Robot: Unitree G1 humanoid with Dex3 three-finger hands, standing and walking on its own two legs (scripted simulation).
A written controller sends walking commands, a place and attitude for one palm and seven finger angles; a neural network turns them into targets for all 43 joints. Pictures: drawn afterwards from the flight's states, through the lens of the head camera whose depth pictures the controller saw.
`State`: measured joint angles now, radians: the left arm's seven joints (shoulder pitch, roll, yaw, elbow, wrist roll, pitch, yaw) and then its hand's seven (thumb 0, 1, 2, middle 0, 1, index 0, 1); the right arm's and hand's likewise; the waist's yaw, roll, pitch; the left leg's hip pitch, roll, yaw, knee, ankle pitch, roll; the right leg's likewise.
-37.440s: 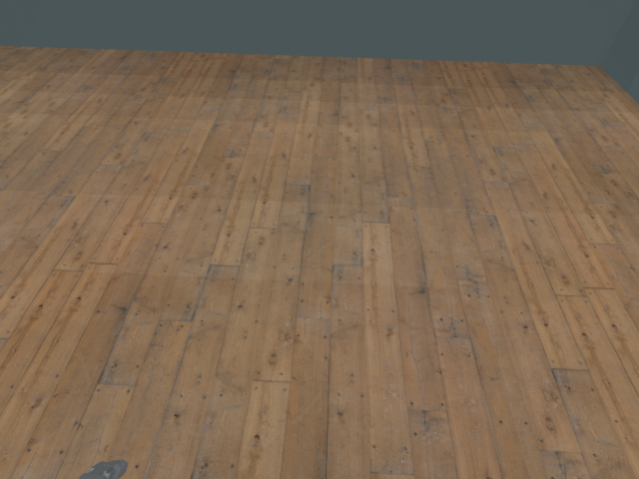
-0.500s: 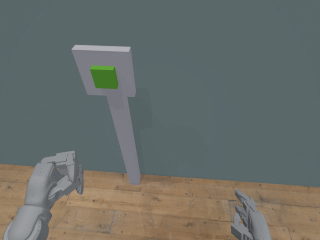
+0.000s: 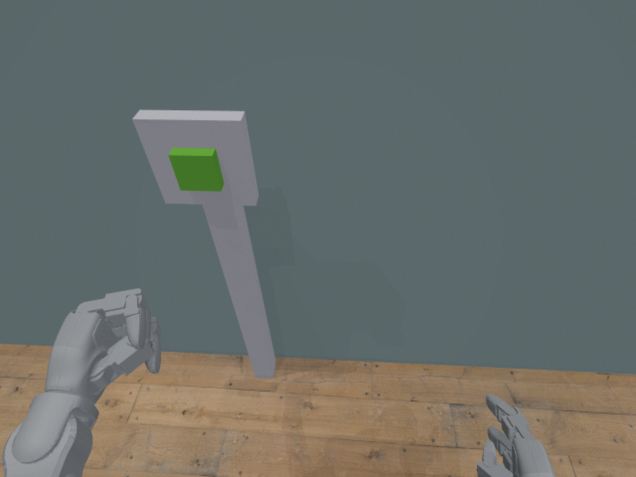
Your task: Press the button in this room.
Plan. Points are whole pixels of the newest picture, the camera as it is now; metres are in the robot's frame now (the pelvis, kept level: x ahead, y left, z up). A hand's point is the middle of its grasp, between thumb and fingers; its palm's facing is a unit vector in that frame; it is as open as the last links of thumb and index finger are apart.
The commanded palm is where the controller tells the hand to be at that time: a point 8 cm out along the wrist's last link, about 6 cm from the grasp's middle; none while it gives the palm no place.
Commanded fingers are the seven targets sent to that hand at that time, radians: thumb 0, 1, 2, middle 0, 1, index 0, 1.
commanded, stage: raise the hand and make a fist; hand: left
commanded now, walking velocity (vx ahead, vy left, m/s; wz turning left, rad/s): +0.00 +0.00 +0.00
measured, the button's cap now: (198, 168) +0.55 +0.24 +0.11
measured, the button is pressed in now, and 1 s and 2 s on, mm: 0 0 0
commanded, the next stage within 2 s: aim a knuckle at the button in 0.10 s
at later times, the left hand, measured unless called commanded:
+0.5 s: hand (167, 307) +0.28 +0.20 +0.10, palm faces +0.02 -1.00 -0.03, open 3.1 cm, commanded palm +0.26 +0.26 +0.10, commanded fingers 0.00 0.90 0.90 -1.30 -1.50 -1.30 -1.50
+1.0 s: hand (194, 258) +0.37 +0.20 +0.09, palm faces +0.04 -1.00 -0.02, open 3.1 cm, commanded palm +0.34 +0.25 +0.09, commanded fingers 0.00 0.90 0.90 -1.30 -1.50 -1.30 -1.50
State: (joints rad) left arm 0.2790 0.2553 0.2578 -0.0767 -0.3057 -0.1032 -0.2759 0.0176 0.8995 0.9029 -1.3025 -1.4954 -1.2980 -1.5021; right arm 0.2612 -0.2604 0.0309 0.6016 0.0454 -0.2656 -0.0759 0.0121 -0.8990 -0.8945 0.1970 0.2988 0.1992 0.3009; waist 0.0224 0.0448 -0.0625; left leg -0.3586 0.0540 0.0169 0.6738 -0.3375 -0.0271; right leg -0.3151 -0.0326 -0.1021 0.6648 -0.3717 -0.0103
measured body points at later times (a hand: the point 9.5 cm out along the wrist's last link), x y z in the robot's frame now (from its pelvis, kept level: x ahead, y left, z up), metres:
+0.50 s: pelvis -0.01 +0.00 +0.00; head -0.01 -0.01 +0.45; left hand +0.27 +0.26 +0.11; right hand +0.16 -0.23 -0.08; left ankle +0.01 +0.14 -0.72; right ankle -0.01 -0.11 -0.72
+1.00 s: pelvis -0.01 +0.01 +0.00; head +0.02 +0.00 +0.45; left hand +0.36 +0.25 +0.10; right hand +0.12 -0.25 -0.11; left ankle +0.01 +0.14 -0.72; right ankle -0.01 -0.11 -0.72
